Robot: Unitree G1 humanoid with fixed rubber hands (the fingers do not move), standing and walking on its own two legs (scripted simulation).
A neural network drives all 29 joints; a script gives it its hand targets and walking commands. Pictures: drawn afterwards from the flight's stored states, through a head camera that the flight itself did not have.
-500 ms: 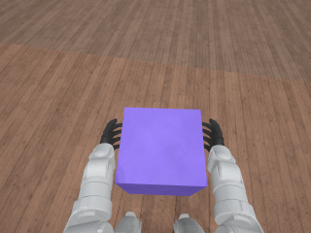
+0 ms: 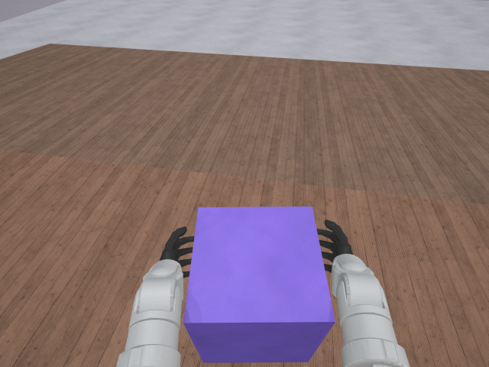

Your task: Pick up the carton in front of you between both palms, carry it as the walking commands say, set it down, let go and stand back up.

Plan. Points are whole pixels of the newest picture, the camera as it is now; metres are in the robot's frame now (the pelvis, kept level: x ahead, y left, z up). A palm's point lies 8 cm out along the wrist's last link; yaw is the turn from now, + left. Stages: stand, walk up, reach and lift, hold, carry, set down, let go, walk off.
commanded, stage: reach and lift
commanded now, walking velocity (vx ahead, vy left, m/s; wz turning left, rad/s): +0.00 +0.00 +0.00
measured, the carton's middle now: (255, 288) +0.30 +0.00 -0.05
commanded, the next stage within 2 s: hold in 0.90 s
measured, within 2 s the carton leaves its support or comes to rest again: neither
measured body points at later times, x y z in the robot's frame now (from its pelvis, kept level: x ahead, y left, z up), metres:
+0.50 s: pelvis +0.00 +0.00 +0.00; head -0.02 +0.01 +0.45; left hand +0.31 +0.15 +0.03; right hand +0.32 -0.15 +0.03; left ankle +0.03 +0.13 -0.74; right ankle +0.01 -0.12 -0.74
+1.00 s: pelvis +0.01 +0.00 +0.01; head -0.03 +0.00 +0.46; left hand +0.31 +0.15 +0.04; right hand +0.31 -0.15 +0.05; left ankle +0.03 +0.13 -0.74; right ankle +0.01 -0.12 -0.74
